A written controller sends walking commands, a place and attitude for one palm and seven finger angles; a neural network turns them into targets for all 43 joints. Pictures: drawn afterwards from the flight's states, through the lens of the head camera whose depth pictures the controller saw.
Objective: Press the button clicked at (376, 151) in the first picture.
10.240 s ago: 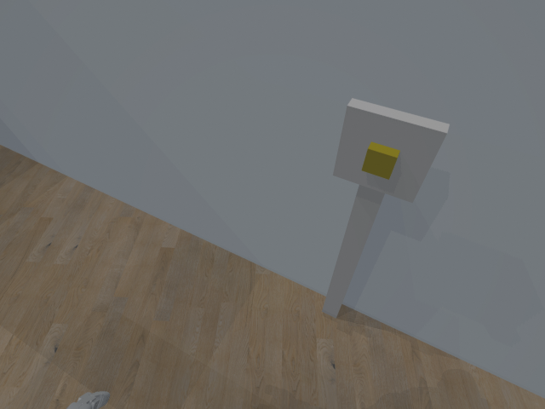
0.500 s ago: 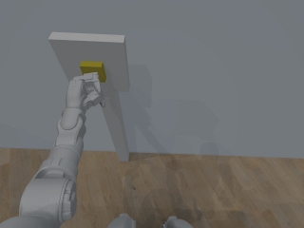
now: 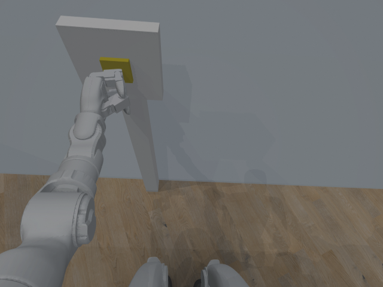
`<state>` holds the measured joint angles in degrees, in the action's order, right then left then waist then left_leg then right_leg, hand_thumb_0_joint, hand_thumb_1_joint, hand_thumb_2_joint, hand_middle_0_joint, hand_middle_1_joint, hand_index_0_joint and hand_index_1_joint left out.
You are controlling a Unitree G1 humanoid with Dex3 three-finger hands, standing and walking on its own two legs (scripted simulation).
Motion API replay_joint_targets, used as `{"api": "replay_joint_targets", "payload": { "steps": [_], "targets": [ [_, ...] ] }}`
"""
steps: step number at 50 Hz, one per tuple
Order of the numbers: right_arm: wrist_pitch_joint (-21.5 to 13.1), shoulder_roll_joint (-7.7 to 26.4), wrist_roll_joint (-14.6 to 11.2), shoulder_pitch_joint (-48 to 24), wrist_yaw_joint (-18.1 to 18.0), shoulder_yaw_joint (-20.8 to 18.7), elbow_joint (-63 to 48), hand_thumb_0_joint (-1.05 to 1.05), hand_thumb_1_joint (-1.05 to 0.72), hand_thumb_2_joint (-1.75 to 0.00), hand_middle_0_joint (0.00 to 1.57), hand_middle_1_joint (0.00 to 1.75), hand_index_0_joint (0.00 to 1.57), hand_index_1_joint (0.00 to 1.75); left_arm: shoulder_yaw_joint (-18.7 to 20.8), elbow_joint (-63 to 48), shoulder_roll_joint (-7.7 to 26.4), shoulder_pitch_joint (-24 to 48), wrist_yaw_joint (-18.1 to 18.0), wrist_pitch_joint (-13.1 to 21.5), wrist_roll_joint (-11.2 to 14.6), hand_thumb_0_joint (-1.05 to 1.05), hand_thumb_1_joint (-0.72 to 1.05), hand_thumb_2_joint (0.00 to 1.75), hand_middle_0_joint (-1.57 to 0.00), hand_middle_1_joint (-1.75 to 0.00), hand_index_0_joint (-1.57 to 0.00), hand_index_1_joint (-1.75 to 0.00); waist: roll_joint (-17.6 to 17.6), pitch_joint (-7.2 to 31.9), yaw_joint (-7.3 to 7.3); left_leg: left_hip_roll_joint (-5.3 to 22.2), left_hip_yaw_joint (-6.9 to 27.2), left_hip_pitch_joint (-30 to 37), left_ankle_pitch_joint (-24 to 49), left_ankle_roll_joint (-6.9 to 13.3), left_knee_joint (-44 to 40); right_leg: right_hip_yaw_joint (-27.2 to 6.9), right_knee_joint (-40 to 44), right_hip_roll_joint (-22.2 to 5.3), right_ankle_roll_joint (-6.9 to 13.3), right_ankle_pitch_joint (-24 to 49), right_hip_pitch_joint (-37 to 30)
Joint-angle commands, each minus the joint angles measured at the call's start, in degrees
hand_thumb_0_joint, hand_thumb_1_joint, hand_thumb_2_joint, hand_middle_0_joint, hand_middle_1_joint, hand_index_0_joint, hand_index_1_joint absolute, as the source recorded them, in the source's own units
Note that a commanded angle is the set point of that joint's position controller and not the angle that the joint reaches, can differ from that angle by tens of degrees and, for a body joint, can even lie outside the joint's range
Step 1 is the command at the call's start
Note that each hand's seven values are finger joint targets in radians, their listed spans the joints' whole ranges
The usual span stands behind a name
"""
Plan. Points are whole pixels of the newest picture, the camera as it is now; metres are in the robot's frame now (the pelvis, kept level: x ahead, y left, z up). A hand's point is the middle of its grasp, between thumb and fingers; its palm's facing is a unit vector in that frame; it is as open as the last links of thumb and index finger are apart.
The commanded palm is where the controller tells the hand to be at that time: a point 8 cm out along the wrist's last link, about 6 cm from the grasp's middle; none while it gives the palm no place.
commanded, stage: hold the button down briefly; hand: left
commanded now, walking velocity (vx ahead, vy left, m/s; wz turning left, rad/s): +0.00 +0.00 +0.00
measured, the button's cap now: (118, 67) +0.54 +0.13 +0.12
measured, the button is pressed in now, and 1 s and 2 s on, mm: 14 0 0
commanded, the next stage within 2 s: pull the fist back off the button in 0.18 s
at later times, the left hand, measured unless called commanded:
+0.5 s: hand (125, 99) +0.49 +0.12 +0.09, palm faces -0.06 -1.00 -0.02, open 2.7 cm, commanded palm +0.47 +0.16 +0.09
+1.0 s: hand (124, 114) +0.45 +0.12 +0.08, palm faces -0.06 -1.00 +0.00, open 3.0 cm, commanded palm +0.41 +0.17 +0.09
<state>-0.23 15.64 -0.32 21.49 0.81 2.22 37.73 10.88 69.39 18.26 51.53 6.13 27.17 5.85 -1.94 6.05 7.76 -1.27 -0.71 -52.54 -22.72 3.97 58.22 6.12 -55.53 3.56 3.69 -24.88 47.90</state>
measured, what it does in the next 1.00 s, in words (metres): stands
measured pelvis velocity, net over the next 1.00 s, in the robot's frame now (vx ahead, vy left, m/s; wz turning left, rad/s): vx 0.03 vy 0.01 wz -0.04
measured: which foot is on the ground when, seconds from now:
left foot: down 0.00-1.00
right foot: down 0.00-1.00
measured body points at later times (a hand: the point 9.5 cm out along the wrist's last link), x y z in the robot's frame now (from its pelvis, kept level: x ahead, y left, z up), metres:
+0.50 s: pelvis -0.01 +0.01 +0.00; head +0.08 +0.03 +0.43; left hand +0.48 +0.17 +0.09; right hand -0.01 -0.25 -0.11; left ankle +0.05 +0.07 -0.67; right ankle +0.02 -0.08 -0.67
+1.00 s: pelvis +0.03 +0.01 +0.01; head +0.09 +0.01 +0.46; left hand +0.45 +0.17 +0.08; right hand +0.10 -0.25 -0.10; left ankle +0.05 +0.07 -0.67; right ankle +0.02 -0.08 -0.67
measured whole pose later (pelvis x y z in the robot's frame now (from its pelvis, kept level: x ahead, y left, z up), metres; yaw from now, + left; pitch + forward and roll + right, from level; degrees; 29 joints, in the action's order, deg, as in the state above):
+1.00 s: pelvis +0.03 +0.01 +0.01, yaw -2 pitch +15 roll -2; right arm 2.1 15.1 -1.3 20.0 2.3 1.1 32.6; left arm 8.3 45.8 11.8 30.1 4.5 23.3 8.4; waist -1.8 7.1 4.5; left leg -1.1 -3.3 -44.6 -24.2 4.6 54.1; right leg 2.8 -52.2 4.0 2.9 -25.6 41.2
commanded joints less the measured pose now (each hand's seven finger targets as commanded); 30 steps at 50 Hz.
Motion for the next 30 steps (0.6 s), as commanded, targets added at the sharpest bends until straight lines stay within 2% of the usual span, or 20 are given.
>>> {"api": "replay_joint_targets", "payload": {
  "steps": [1,3,4,7,8,10,11,12,14,15,16,17,18,21,24,26,28,30],
  "targets": [
    [-2.1,10.2,0.4,7.6,-1.0,-3.7,-3.2,0.00,-0.90,-0.90,0.20,0.30,0.20,0.30,-0.6,-12.3,7.6,38.4,-2.8,1.7,0.5,0.00,0.90,0.90,-1.30,-1.50,-1.30,-1.50,-3.1,19.8,6.73,1.4,8.0,21.1,-3.0,-1.4,-9.0,-6.2,10.0,-0.4,-2.3,0.7,3.1],
    [-2.3,10.7,0.6,8.0,-0.9,-3.7,-3.3,0.00,-0.90,-0.90,0.20,0.30,0.20,0.30,0.7,-11.7,9.1,38.1,-3.2,1.6,0.6,0.00,0.90,0.90,-1.30,-1.50,-1.30,-1.50,-2.4,20.5,6.75,1.3,8.4,20.7,-3.7,-1.3,-9.0,-6.2,9.8,-0.3,-2.2,0.3,2.9],
    [-2.4,10.6,0.5,7.9,-1.0,-3.6,-3.3,0.00,-0.90,-0.90,0.20,0.30,0.20,0.30,-0.7,-11.9,8.1,38.8,-3.1,1.6,0.3,0.00,0.90,0.90,-1.30,-1.50,-1.30,-1.50,-3.1,20.6,7.07,1.5,8.7,21.0,-4.5,-1.4,-9.3,-6.0,9.6,-0.4,-2.3,0.0,3.7],
    [-2.7,10.9,0.6,8.0,-1.0,-3.5,-3.2,0.00,-0.90,-0.90,0.20,0.30,0.20,0.30,0.1,-11.2,9.2,39.0,-3.6,1.2,0.3,0.00,0.90,0.90,-1.30,-1.50,-1.30,-1.50,-3.1,19.8,7.10,1.3,8.5,19.6,-6.6,-1.4,-9.5,-6.2,10.0,-0.5,-2.3,-1.2,3.4],
    [-2.8,10.9,0.6,8.2,-1.0,-3.4,-3.2,0.00,-0.90,-0.90,0.20,0.30,0.20,0.30,0.2,-10.5,9.1,38.8,-3.5,1.1,0.4,0.00,0.90,0.90,-1.30,-1.50,-1.30,-1.50,-2.0,19.1,7.24,1.3,8.8,19.2,-7.0,-1.3,-9.7,-6.1,10.0,-0.4,-2.2,-1.3,3.4],
    [-2.8,11.3,0.5,8.1,-1.2,-3.3,-3.5,0.00,-0.90,-0.90,0.20,0.30,0.20,0.30,1.4,-10.3,11.4,38.7,-3.7,0.9,0.2,0.00,0.90,0.90,-1.30,-1.50,-1.30,-1.50,-2.1,18.8,6.96,1.3,8.7,17.5,-9.3,-1.3,-9.9,-6.4,9.9,-0.6,-2.3,-2.9,3.2],
    [-3.0,11.1,0.5,8.0,-1.1,-3.3,-3.6,0.00,-0.90,-0.90,0.20,0.30,0.20,0.30,-0.5,-11.1,9.4,39.5,-3.5,0.9,0.2,0.00,0.90,0.90,-1.30,-1.50,-1.30,-1.50,-2.6,19.0,7.56,1.4,8.8,18.2,-9.5,-1.3,-10.1,-6.3,10.0,-0.6,-2.3,-2.9,3.6],
    [-3.1,11.2,0.6,8.1,-1.1,-3.3,-3.6,0.00,-0.90,-0.90,0.20,0.30,0.20,0.30,-0.1,-10.5,9.5,39.0,-3.6,0.8,0.2,0.00,0.90,0.90,-1.30,-1.50,-1.30,-1.50,-3.3,18.7,7.10,1.5,9.2,18.5,-10.4,-1.5,-10.4,-6.1,9.8,-0.6,-2.2,-3.2,4.3],
    [-3.2,11.5,0.7,8.3,-1.2,-3.3,-3.6,0.00,-0.90,-0.90,0.20,0.30,0.20,0.30,0.9,-11.1,10.8,39.7,-4.0,1.0,0.1,0.00,0.90,0.90,-1.30,-1.50,-1.30,-1.50,-3.3,19.8,7.27,1.5,9.4,19.2,-9.4,-1.4,-10.3,-6.1,9.4,-0.6,-2.2,-2.5,4.3],
    [-3.3,11.3,0.7,8.3,-1.1,-3.3,-3.6,0.00,-0.90,-0.90,0.20,0.30,0.20,0.30,-0.3,-10.7,9.2,39.4,-3.9,0.7,0.2,0.00,0.90,0.90,-1.30,-1.50,-1.30,-1.50,-3.4,19.7,7.41,1.5,9.5,19.4,-9.5,-1.5,-10.3,-5.9,9.4,-0.6,-2.2,-2.4,4.7],
    [-3.3,11.4,0.8,8.5,-1.0,-3.4,-3.5,0.00,-0.90,-0.90,0.20,0.30,0.20,0.30,0.0,-11.0,9.4,39.4,-3.9,0.7,0.1,0.00,0.90,0.90,-1.30,-1.50,-1.30,-1.50,-3.2,19.7,7.30,1.7,9.8,19.9,-9.2,-1.6,-10.4,-5.7,9.3,-0.7,-2.2,-2.1,4.8],
    [-3.3,11.5,0.9,8.5,-0.9,-3.5,-3.6,0.00,-0.90,-0.90,0.20,0.30,0.20,0.30,0.6,-10.9,9.7,38.6,-4.0,0.7,0.1,0.00,0.90,0.90,-1.30,-1.50,-1.30,-1.50,-4.0,20.0,6.50,1.6,10.1,20.4,-9.0,-1.8,-10.5,-5.5,9.0,-0.7,-2.0,-1.9,4.9],
    [-3.4,11.5,1.1,8.4,-0.7,-3.6,-3.8,0.00,-0.90,-0.90,0.20,0.30,0.20,0.30,0.7,-10.8,9.3,38.1,-4.1,0.8,0.0,0.00,0.90,0.90,-1.30,-1.50,-1.30,-1.50,-4.6,20.3,6.49,1.7,10.6,21.4,-8.7,-1.8,-10.6,-5.2,8.5,-0.6,-1.8,-1.6,5.9],
    [-3.1,11.7,1.1,8.0,-0.3,-3.8,-4.0,0.00,-0.90,-0.90,0.20,0.30,0.20,0.30,0.5,-11.0,8.4,36.4,-4.4,0.7,-0.1,0.00,0.90,0.90,-1.30,-1.50,-1.30,-1.50,-3.3,19.6,6.13,1.9,11.0,21.4,-9.6,-2.0,-10.8,-4.9,8.4,-0.8,-1.9,-1.8,6.5],
    [-2.9,11.6,1.1,7.9,0.0,-4.0,-4.6,0.00,-0.90,-0.90,0.20,0.30,0.20,0.30,1.6,-11.8,8.9,33.5,-4.4,1.1,-0.4,0.00,0.90,0.90,-1.30,-1.50,-1.30,-1.50,-3.3,20.6,4.61,1.9,10.7,22.3,-7.2,-2.1,-10.8,-4.8,8.0,-0.7,-1.7,-0.8,5.3],
    [-2.6,11.3,1.0,7.4,0.2,-4.1,-5.0,0.00,-0.90,-0.90,0.20,0.30,0.20,0.30,0.0,-13.2,6.8,32.3,-4.2,1.1,-0.4,0.00,0.90,0.90,-1.30,-1.50,-1.30,-1.50,-2.9,20.9,4.50,1.9,10.6,22.6,-7.2,-2.1,-10.8,-4.7,8.0,-0.6,-1.8,-0.8,5.1],
    [-2.3,11.4,1.0,7.5,0.3,-4.2,-5.3,0.00,-0.90,-0.90,0.20,0.30,0.20,0.30,1.6,-13.8,8.2,29.9,-4.0,1.5,-0.1,0.00,0.90,0.90,-1.30,-1.50,-1.30,-1.50,-2.2,21.0,3.40,1.9,10.5,23.0,-5.1,-2.1,-10.9,-4.5,7.9,-0.5,-1.5,0.3,3.6],
    [-1.8,11.0,0.7,6.8,0.4,-4.3,-6.2,0.00,-0.90,-0.90,0.20,0.30,0.20,0.30,0.3,-15.6,6.5,27.5,-3.7,1.5,-0.1,0.00,0.90,0.90,-1.30,-1.50,-1.30,-1.50,-3.1,21.3,2.80,2.0,9.9,24.0,-3.7,-2.3,-11.1,-4.6,8.1,-0.5,-1.5,1.0,3.1]
  ]
}}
